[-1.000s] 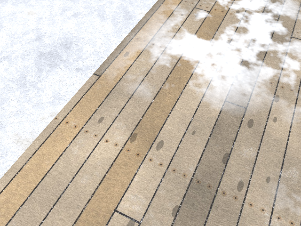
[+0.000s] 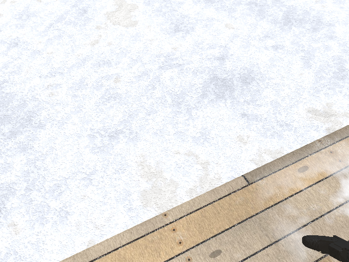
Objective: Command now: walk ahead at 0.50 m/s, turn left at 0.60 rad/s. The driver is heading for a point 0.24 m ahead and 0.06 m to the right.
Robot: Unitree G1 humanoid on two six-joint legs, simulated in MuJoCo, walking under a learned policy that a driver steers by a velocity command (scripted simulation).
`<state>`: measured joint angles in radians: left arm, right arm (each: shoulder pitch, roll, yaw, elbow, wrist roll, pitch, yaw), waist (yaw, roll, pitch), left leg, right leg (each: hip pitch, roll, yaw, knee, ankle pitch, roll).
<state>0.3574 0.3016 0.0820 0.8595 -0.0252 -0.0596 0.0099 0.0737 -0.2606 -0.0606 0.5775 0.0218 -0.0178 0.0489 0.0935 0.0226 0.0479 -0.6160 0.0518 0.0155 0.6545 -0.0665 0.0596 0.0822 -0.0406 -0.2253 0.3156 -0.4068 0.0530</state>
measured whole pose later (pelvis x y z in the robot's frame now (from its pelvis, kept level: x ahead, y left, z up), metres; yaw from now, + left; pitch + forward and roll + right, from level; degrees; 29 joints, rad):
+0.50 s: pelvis +0.15 +0.02 +0.01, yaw +6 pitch -2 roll +2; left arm 0.19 0.23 0.00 0.88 0.02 0.01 0.02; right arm 0.20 -0.20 -0.03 0.76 -0.01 0.03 -0.01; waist 0.00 -0.02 0.02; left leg -0.22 -0.10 -0.02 0.49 -0.26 0.06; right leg -0.31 -0.06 0.07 0.54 -0.20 0.05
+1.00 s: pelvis +0.21 -0.01 +0.02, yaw +6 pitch -1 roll +0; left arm 0.23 0.20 0.01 1.07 -0.01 0.01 0.02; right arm 0.30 -0.19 -0.04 0.97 0.01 0.05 -0.05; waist 0.00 0.00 0.04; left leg -0.11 -0.02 -0.05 0.40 -0.27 0.00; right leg -0.19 0.02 0.03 0.41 -0.21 0.00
